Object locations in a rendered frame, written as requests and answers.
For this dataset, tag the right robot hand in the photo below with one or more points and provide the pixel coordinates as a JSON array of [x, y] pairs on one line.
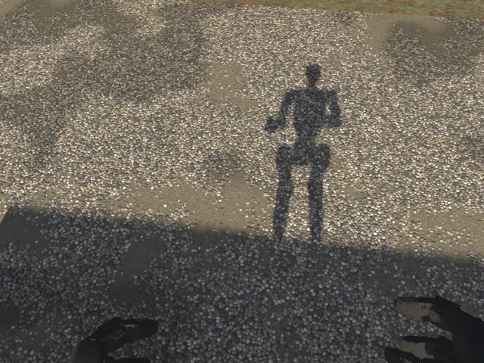
[[467, 333]]

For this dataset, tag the left robot hand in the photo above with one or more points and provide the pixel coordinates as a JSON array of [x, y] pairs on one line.
[[109, 337]]

